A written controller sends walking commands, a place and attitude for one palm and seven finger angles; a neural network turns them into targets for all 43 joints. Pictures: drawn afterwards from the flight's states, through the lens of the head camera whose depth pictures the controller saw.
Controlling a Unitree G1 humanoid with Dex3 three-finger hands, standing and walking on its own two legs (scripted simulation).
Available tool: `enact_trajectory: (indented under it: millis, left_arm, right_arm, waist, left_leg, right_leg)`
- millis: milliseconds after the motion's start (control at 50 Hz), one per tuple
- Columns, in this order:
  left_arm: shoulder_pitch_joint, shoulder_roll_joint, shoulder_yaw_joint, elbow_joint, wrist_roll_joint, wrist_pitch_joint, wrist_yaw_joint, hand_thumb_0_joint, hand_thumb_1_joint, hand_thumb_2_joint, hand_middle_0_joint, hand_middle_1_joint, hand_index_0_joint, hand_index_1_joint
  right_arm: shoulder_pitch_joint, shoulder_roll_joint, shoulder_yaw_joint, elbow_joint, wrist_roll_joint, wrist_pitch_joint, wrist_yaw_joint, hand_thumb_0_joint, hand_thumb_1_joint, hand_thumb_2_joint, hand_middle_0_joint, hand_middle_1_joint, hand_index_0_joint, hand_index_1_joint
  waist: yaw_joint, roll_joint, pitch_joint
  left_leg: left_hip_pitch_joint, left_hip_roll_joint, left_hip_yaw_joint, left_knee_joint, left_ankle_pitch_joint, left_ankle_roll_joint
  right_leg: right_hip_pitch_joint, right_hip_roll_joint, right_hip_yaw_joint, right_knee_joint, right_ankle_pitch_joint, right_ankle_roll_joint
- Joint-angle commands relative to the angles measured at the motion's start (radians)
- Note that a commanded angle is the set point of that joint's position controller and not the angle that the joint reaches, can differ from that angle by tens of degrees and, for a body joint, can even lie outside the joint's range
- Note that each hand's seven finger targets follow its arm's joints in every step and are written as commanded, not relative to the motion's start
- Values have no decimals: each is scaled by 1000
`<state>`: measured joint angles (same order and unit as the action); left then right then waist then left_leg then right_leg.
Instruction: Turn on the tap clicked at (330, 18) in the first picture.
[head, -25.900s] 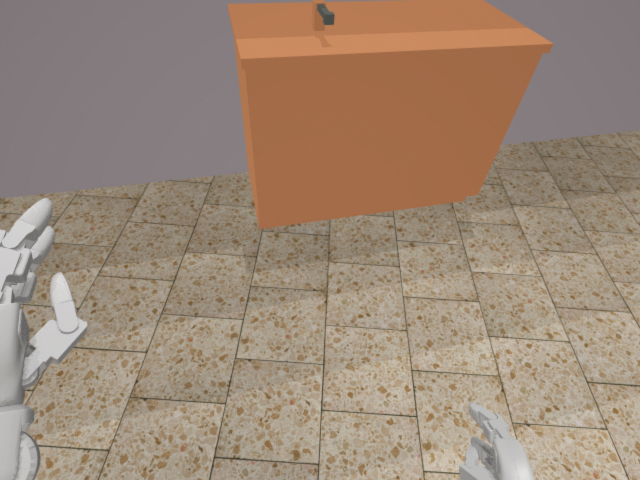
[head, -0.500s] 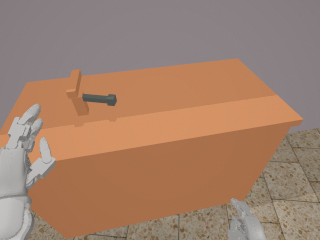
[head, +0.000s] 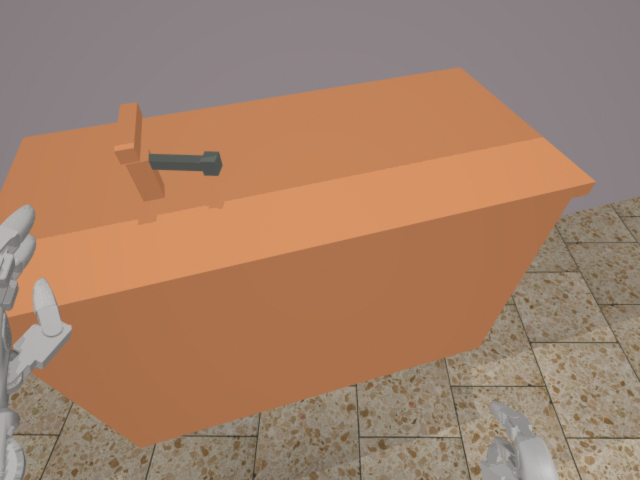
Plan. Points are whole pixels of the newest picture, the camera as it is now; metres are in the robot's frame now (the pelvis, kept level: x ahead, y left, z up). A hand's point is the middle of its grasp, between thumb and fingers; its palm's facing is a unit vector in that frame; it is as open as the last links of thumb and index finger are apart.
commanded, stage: step back with the hand held close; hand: left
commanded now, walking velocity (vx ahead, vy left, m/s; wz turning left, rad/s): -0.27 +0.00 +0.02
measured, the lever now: (211, 163) +0.56 +0.22 +0.09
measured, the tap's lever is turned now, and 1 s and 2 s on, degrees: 70 70 70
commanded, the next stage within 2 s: stop stepping back and stand still in 0.98 s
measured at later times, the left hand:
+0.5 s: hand (36, 381) +0.16 +0.25 +0.17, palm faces +0.45 -0.77 -0.45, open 7.4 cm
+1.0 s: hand (50, 475) +0.10 +0.20 +0.17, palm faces +0.29 -0.82 -0.49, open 7.4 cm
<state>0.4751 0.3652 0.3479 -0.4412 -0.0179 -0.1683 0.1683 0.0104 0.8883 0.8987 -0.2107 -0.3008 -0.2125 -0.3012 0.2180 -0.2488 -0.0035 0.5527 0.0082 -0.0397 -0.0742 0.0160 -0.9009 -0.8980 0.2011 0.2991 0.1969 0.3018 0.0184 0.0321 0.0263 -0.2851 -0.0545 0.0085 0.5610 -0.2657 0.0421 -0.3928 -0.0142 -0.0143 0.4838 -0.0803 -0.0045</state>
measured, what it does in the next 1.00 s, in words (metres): walks backwards: right foot, then left foot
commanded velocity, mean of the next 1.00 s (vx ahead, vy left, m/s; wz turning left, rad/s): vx -0.37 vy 0.00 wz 0.01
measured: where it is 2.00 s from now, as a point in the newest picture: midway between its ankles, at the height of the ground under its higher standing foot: outside the picture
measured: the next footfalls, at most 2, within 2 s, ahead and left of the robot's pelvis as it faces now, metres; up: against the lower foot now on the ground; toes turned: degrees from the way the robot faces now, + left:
right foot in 0.68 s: -0.10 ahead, -0.11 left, +0.00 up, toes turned +3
left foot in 0.96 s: -0.13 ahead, +0.07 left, +0.00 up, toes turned +3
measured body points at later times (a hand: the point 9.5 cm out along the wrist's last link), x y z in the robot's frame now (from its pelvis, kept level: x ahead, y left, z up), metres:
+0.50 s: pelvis -0.05 +0.00 -0.01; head -0.02 +0.01 +0.43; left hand +0.13 +0.29 +0.19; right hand +0.13 -0.24 -0.09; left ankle +0.02 +0.10 -0.73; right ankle +0.08 -0.11 -0.72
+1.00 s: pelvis -0.13 -0.03 +0.01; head -0.07 -0.02 +0.45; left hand +0.08 +0.24 +0.20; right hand +0.07 -0.28 -0.06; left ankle -0.17 +0.06 -0.73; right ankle -0.14 -0.11 -0.73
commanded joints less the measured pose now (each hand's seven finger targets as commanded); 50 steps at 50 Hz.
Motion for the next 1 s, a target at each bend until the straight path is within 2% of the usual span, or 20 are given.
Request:
enact_trajectory:
  millis: [0, 160, 260, 300, 340, 380, 440, 500, 600, 640, 660, 680, 700, 720, 740, 780, 820, 900, 940, 980]
  left_arm:
    - [-104, 147, 94, -204, 15, -63, 17, 0, 900, 900, -200, -300, -200, -300]
    - [-184, 154, 122, -248, 46, -86, 23, 0, 900, 900, -200, -300, -200, -300]
    - [-137, 169, 125, -260, 15, -80, 19, 0, 900, 900, -200, -300, -200, -300]
    - [-103, 169, 123, -277, 3, -77, 23, 0, 900, 900, -200, -300, -200, -300]
    - [-65, 173, 133, -275, -4, -75, 26, 0, 900, 900, -200, -300, -200, -300]
    - [-52, 185, 156, -302, -4, -82, 30, 0, 900, 900, -200, -300, -200, -300]
    - [-59, 161, 173, -304, 27, -97, 35, 0, 900, 900, -200, -300, -200, -300]
    - [-95, 160, 168, -310, 22, -96, 33, 0, 900, 900, -200, -300, -200, -300]
    - [-137, 73, 40, -232, -9, -77, 17, 0, 900, 900, -200, -300, -200, -300]
    - [-196, 86, 16, -237, -9, -71, 10, 0, 900, 900, -200, -300, -200, -300]
    - [-217, 123, 36, -259, -4, -71, 10, 0, 900, 900, -200, -300, -200, -300]
    - [-238, 175, 62, -296, 0, -68, 17, 0, 900, 900, -200, -300, -200, -300]
    - [-239, 202, 87, -298, -3, -60, 19, 0, 900, 900, -200, -300, -200, -300]
    - [-151, 225, 134, -287, -1, -54, 14, 0, 900, 900, -200, -300, -200, -300]
    - [-62, 243, 171, -299, -2, -55, 4, 0, 900, 900, -200, -300, -200, -300]
    - [44, 246, 209, -304, -4, -49, -16, 0, 900, 900, -200, -300, -200, -300]
    - [91, 209, 185, -311, -13, -51, -18, 0, 900, 900, -200, -300, -200, -300]
    - [49, 188, 142, -299, -30, -58, -9, 0, 900, 900, -200, -300, -200, -300]
    - [51, 198, 135, -287, -36, -55, -3, 0, 900, 900, -200, -300, -200, -300]
    - [71, 203, 128, -321, -39, -50, 2, 0, 900, 900, -200, -300, -200, -300]
  right_arm:
    - [-113, -128, -45, -173, 1, -61, -14, 0, -900, -900, 200, 300, 200, 300]
    - [-96, -119, -48, -173, -9, -82, -5, 0, -900, -900, 200, 300, 200, 300]
    - [-79, -90, -41, -146, -12, -83, 13, 0, -900, -900, 200, 300, 200, 300]
    - [-84, -81, -35, -133, -13, -81, 17, 0, -900, -900, 200, 300, 200, 300]
    - [-86, -92, -36, -141, -10, -77, 15, 0, -900, -900, 200, 300, 200, 300]
    - [-101, -107, -44, -154, -5, -77, 7, 0, -900, -900, 200, 300, 200, 300]
    - [-101, -120, -51, -164, -6, -89, 1, 0, -900, -900, 200, 300, 200, 300]
    - [-97, -104, -67, -135, -27, -120, -2, 0, -900, -900, 200, 300, 200, 300]
    - [-100, -87, -47, -43, -41, -169, 16, 0, -900, -900, 200, 300, 200, 300]
    - [-127, -97, -42, -23, -37, -164, 21, 0, -900, -900, 200, 300, 200, 300]
    - [-141, -91, -46, -28, -24, -151, 18, 0, -900, -900, 200, 300, 200, 300]
    - [-160, -68, -43, -49, -9, -133, 9, 0, -900, -900, 200, 300, 200, 300]
    - [-188, -70, -50, -86, 3, -128, 0, 0, -900, -900, 200, 300, 200, 300]
    - [-191, -68, -56, -102, 11, -127, -2, 0, -900, -900, 200, 300, 200, 300]
    - [-200, -55, -47, -118, 10, -120, 3, 0, -900, -900, 200, 300, 200, 300]
    - [-210, -33, -23, -135, -11, -97, 8, 0, -900, -900, 200, 300, 200, 300]
    - [-186, -21, -8, -134, -11, -70, 0, 0, -900, -900, 200, 300, 200, 300]
    - [-127, -57, -33, -122, -5, -46, -11, 0, -900, -900, 200, 300, 200, 300]
    - [-113, -95, -51, -128, 10, -40, -15, 0, -900, -900, 200, 300, 200, 300]
    - [-128, -109, -73, -143, 23, -50, -5, 0, -900, -900, 200, 300, 200, 300]
  waist:
    - [-3, 21, -80]
    - [-7, 28, -74]
    - [-18, -137, -86]
    - [-25, -123, -121]
    - [-24, -90, -138]
    - [-17, 34, -146]
    - [-7, 175, -142]
    - [-9, 133, -131]
    - [-4, 159, -121]
    - [3, 121, -166]
    - [9, 6, -220]
    - [-1, -145, -286]
    - [16, -272, -296]
    - [34, -318, -299]
    - [46, -244, -276]
    - [36, -121, -298]
    - [10, -105, -297]
    - [-26, -101, -289]
    - [-26, -16, -306]
    - [4, 107, -339]
  left_leg:
    - [-359, 148, -151, -246, -305, 53]
    - [-540, 154, -156, -204, -443, 78]
    - [-258, 65, -73, 53, -301, 12]
    - [-149, 71, -70, 62, -198, -1]
    - [-163, 89, -93, -8, -189, 7]
    - [-267, 130, -138, -116, -280, 28]
    - [-594, 262, -252, -314, -476, 98]
    - [-435, 344, -308, -325, -162, 121]
    - [87, 316, -236, -176, 485, 64]
    - [181, 288, -193, -95, 582, 30]
    - [169, 240, -117, 0, 533, 1]
    - [76, 146, 15, 105, 362, -52]
    - [-125, 61, 49, 193, -34, -72]
    - [-201, 14, 17, 276, -198, -60]
    - [-215, 17, -2, 291, -190, -52]
    - [-235, 19, 36, 223, -152, -72]
    - [-192, 28, 56, 129, -88, -82]
    - [-38, 68, 36, -58, 127, -73]
    - [155, 172, -33, -140, 665, -36]
    - [392, 312, -115, -133, 1017, 4]
  right_leg:
    - [325, -32, 70, 50, -109, 20]
    - [415, -25, 101, 175, -68, 18]
    - [98, -178, 281, -131, -287, -59]
    - [37, -200, 259, -144, -244, -72]
    - [54, -154, 190, -92, -224, -43]
    - [139, -92, 130, -11, -229, -13]
    - [416, 38, 43, 347, -115, 34]
    - [263, 90, 56, 510, -268, 38]
    - [15, 55, 65, 88, -343, 13]
    - [41, 21, 106, -102, -133, 2]
    - [105, -46, 150, -159, 193, -13]
    - [231, -173, 242, -122, 667, -27]
    - [380, -246, 259, -62, 1013, 3]
    - [418, -257, 215, -37, 1111, 58]
    - [395, -244, 178, -34, 1033, 80]
    - [438, -230, 167, 12, 1050, -6]
    - [446, -217, 176, 20, 1056, -47]
    - [401, -174, 163, 22, 851, -36]
    - [266, -80, 103, 63, 536, 31]
    - [44, 7, 79, 134, -123, 46]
